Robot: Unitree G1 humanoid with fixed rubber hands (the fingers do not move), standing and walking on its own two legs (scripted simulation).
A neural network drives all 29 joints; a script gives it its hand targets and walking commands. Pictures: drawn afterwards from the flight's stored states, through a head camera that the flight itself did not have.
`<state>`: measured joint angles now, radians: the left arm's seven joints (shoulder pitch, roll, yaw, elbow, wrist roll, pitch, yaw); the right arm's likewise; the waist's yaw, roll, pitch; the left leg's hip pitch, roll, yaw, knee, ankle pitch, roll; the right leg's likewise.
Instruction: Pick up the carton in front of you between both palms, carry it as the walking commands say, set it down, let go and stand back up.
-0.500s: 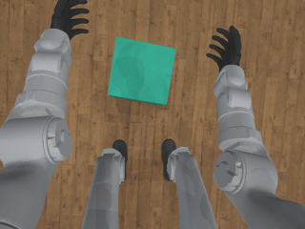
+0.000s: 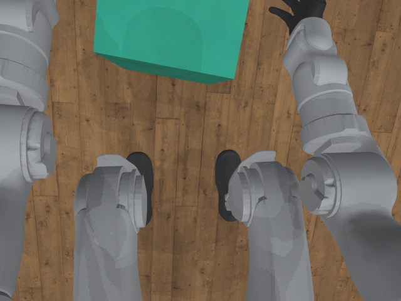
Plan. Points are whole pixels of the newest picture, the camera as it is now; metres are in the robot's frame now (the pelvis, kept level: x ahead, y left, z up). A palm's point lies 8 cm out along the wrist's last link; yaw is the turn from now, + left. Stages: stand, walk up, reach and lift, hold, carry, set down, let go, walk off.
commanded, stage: reach and lift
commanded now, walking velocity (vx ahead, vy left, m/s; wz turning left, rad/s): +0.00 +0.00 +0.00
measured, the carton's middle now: (174, 18) +0.55 +0.04 -0.29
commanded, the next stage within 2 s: none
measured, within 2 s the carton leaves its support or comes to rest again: leaves its support in 0.98 s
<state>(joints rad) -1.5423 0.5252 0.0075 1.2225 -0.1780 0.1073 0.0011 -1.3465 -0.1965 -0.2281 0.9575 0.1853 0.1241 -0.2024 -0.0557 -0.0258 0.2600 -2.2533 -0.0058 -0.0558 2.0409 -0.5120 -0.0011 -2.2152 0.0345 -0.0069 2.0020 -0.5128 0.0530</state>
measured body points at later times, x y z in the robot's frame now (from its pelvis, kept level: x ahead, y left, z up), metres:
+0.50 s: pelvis +0.01 +0.00 -0.04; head +0.38 +0.04 +0.20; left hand +0.59 +0.20 -0.22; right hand +0.55 -0.15 -0.22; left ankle +0.12 +0.12 -0.38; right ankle +0.13 -0.13 -0.38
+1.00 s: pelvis +0.01 +0.01 -0.05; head +0.37 +0.05 +0.20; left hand +0.59 +0.18 -0.22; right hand +0.57 -0.12 -0.21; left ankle +0.12 +0.12 -0.38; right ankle +0.13 -0.13 -0.38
